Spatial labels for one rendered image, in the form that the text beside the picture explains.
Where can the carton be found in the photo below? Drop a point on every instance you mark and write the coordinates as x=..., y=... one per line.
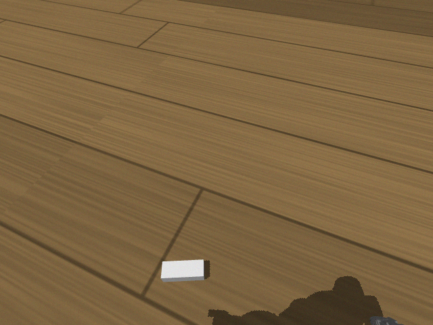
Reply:
x=189, y=270

